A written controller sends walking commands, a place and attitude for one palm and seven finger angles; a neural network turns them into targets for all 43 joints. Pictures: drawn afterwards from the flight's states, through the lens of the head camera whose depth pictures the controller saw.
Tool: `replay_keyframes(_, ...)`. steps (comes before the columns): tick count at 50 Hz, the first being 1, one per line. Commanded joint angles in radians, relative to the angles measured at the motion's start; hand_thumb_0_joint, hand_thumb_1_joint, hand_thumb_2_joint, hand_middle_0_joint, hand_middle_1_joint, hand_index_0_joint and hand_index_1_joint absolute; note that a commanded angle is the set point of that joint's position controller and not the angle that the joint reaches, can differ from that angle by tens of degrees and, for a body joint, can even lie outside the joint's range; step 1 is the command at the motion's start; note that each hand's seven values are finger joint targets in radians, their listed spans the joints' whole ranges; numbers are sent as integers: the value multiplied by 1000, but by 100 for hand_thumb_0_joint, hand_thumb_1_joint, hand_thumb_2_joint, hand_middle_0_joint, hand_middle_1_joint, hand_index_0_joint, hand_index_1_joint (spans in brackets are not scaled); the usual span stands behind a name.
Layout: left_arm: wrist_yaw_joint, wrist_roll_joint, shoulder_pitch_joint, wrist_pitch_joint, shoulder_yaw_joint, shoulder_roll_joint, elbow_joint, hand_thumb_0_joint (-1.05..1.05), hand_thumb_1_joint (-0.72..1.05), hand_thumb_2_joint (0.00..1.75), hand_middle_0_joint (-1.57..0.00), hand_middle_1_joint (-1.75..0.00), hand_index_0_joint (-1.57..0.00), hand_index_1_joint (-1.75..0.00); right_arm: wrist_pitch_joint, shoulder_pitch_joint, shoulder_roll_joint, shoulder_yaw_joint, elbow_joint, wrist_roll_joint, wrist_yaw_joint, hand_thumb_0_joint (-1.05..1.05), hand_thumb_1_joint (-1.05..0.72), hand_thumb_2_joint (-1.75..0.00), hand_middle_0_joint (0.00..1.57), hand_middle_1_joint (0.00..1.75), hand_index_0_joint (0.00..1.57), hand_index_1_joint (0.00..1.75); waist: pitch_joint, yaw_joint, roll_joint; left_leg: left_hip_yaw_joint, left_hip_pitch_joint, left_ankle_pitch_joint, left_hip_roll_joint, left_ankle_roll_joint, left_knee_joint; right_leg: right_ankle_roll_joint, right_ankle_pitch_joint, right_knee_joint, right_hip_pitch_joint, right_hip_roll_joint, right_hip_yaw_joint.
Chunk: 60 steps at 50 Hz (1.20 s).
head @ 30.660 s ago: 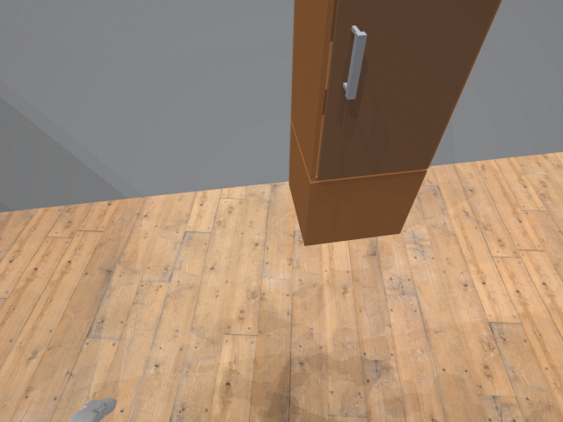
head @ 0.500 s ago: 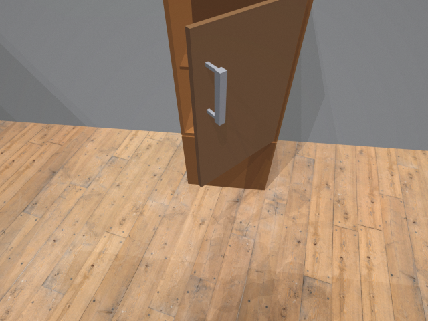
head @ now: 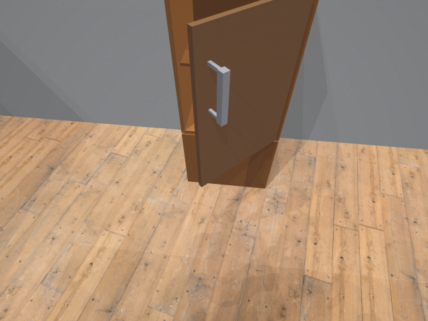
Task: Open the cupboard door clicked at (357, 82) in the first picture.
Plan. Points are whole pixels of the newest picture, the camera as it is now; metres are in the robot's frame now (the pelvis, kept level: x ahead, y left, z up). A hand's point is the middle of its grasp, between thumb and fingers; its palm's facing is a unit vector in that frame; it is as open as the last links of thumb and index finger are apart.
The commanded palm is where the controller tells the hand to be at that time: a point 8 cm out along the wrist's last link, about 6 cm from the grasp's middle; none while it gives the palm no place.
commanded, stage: look to check the result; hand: left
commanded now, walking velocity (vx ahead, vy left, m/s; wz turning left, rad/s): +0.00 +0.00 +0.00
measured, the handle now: (217, 94) +0.62 +0.03 +0.07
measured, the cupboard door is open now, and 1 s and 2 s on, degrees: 44 44 44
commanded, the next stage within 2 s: walk to a spot facing it in 0.36 s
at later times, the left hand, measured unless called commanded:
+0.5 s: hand out of the picture +0.08 +0.21 -0.16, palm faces +0.00 -0.96 -0.29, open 7.4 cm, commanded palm none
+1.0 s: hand out of the picture +0.10 +0.15 -0.18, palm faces -0.14 -0.95 -0.29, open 7.4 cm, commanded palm none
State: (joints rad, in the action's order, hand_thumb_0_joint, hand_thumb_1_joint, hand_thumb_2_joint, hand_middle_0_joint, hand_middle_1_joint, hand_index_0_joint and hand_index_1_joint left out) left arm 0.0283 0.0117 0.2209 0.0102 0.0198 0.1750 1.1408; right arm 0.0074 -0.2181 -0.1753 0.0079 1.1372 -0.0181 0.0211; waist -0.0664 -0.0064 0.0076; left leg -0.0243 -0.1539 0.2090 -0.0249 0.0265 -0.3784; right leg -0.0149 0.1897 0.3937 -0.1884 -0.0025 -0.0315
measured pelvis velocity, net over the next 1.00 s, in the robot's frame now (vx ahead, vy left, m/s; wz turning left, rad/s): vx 0.01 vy -0.05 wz -0.22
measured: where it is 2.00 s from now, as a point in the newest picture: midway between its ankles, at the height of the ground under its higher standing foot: outside the picture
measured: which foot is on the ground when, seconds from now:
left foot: down 0.00-0.92, up 0.94-1.00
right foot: down 0.00-1.00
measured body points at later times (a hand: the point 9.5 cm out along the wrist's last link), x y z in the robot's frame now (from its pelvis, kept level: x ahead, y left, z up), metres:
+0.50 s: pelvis +0.02 -0.01 +0.00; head +0.04 -0.01 +0.45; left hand +0.08 +0.26 -0.14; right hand +0.07 -0.27 -0.15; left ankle +0.00 +0.10 -0.74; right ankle +0.01 -0.11 -0.74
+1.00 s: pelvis +0.01 -0.05 -0.02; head +0.06 -0.08 +0.42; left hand +0.11 +0.20 -0.16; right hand +0.01 -0.30 -0.19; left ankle -0.02 +0.10 -0.70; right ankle +0.00 -0.13 -0.75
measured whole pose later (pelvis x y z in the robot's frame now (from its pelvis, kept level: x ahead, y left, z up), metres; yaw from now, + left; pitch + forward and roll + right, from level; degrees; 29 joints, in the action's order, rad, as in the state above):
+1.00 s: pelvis +0.01 -0.05 -0.02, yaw -12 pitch -1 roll +2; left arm 0.00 0.02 0.20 -0.03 0.08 0.20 0.97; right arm -0.07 -0.16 -0.22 0.06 1.01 -0.01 0.02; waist -0.14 0.02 0.03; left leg -0.07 -0.34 0.52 0.06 -0.04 -0.95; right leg -0.07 0.34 0.67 -0.31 0.04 0.01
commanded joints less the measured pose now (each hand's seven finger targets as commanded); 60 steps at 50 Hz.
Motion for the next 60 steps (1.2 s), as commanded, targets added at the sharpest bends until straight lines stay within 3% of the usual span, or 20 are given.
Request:
replay_keyframes(1,3,0,27,22,22,142,-34,0,90,90,-20,-30,-20,-30,10,-33,-141,23,-31,-2,12,0,-90,-90,20,30,20,30,33,-5,3,109,-3,-105,123,11,77,-32,-70,-76,15,-100,100)
replay_keyframes(17,-2,-1,-46,33,32,228,-51,0,90,90,-20,-30,-20,-30,16,51,-226,29,-45,1,6,0,-90,-90,20,30,20,30,91,-1,-2,106,45,-182,132,7,83,-36,-178,-90,79,-114,105)
replay_keyframes(25,-6,-2,-84,31,33,260,-58,0,90,90,-20,-30,-20,-30,16,84,-257,28,-46,-2,5,0,-90,-90,20,30,20,30,79,-2,-3,102,63,-203,139,1,93,-36,-212,-95,75,-117,115)
replay_keyframes(28,-2,-1,-51,5,27,185,-60,0,90,90,-20,-30,-20,-30,-2,27,-165,19,-41,-3,11,0,-90,-90,20,30,20,30,92,-10,-11,52,74,-214,146,-13,28,-27,-297,-45,44,-118,135)
replay_keyframes(32,-8,3,-47,-18,50,205,-102,0,90,90,-20,-30,-20,-30,-19,15,-194,40,-84,-2,19,0,-90,-90,20,30,20,30,77,-9,-5,20,57,-154,167,-10,-17,-36,-303,22,-18,-99,168)
replay_keyframes(36,-22,9,-54,-36,62,191,-159,0,90,90,-20,-30,-20,-30,-26,24,-229,66,-135,-8,27,0,-90,-90,20,30,20,30,64,-9,56,65,75,-141,250,36,2,-21,-196,163,-138,-34,141)
replay_keyframes(37,-24,8,-51,-39,62,180,-169,0,90,90,-20,-30,-20,-30,-26,24,-241,71,-144,-8,28,0,-90,-90,20,30,20,30,69,-4,90,96,77,-161,293,66,18,-14,-102,239,-160,-9,119)
replay_keyframes(39,-31,9,-62,-52,68,159,-197,0,90,90,-20,-30,-20,-30,-19,18,-248,78,-158,-16,29,0,-90,-90,20,30,20,30,43,-4,175,144,87,-308,402,151,63,5,280,459,-241,13,58)
replay_keyframes(41,-36,8,-70,-58,74,145,-217,0,90,90,-20,-30,-20,-30,-17,27,-236,76,-177,-20,31,0,-90,-90,20,30,20,30,24,3,161,110,51,-369,422,169,39,6,345,513,-241,-21,72)
replay_keyframes(43,-43,8,-16,-53,74,128,-216,0,90,90,-20,-30,-20,-30,-16,70,-238,80,-199,-21,29,0,-90,-90,20,30,20,30,41,39,120,30,18,-401,387,120,-41,5,275,392,-143,-27,35)
replay_keyframes(44,-45,8,34,-48,80,130,-205,0,90,90,-20,-30,-20,-30,-18,85,-240,82,-205,-17,28,0,-90,-90,20,30,20,30,62,63,89,-13,-6,-366,350,79,-121,4,169,274,-60,-21,23)
replay_keyframes(45,-44,12,106,-39,91,160,-188,0,90,90,-20,-30,-20,-30,-24,113,-234,84,-219,-7,27,0,-90,-90,20,30,20,30,66,100,-10,-68,-83,-216,267,16,-276,-8,-69,88,30,-35,82)
replay_keyframes(46,-25,26,147,-24,114,276,-183,0,90,90,-20,-30,-20,-30,-30,101,-154,78,-254,8,21,0,-90,-90,20,30,20,30,84,97,-367,-155,-300,226,88,-63,-526,-87,-320,-87,129,-277,480)
replay_keyframes(47,-12,10,160,-25,119,315,-184,0,90,90,-20,-30,-20,-30,-44,126,-158,74,-277,9,15,0,-90,-90,20,30,20,30,67,114,-376,-32,-355,444,40,-69,-720,-166,-426,-125,84,-366,599)
replay_keyframes(48,-7,6,120,-29,117,304,-196,0,90,90,-20,-30,-20,-30,-49,101,-158,76,-263,12,10,0,-90,-90,20,30,20,30,49,79,-283,43,-378,401,75,-60,-800,-229,-168,-137,39,-354,573)
replay_keyframes(49,-3,9,58,-33,113,253,-223,0,90,90,-20,-30,-20,-30,-48,151,-146,80,-261,7,5,0,-90,-90,20,30,20,30,-6,63,-183,58,-411,326,85,-60,-821,-222,-22,-143,-31,-294,566)
replay_keyframes(51,0,9,17,-24,103,222,-243,0,90,90,-20,-30,-20,-30,-44,152,-143,76,-258,3,4,0,-90,-90,20,30,20,30,10,37,-117,68,-411,241,94,-75,-809,-200,-159,-97,-19,-243,506)
replay_keyframes(53,2,9,54,-14,104,216,-238,0,90,90,-20,-30,-20,-30,-39,127,-118,71,-252,6,4,0,-90,-90,20,30,20,30,118,36,-79,56,-382,217,78,-85,-736,-182,-330,-45,87,-206,452)
replay_keyframes(55,3,9,83,-14,105,222,-231,0,90,90,-20,-30,-20,-30,-40,136,-104,68,-259,10,7,0,-90,-90,20,30,20,30,163,46,-66,45,-372,217,63,-90,-664,-179,-402,-24,151,-189,441)
replay_keyframes(60,-1,12,111,-24,109,220,-231,0,90,90,-20,-30,-20,-30,-37,183,-116,70,-288,15,15,0,-90,-90,20,30,20,30,137,60,-161,57,-389,209,44,-93,-598,-167,-451,-19,175,-163,475)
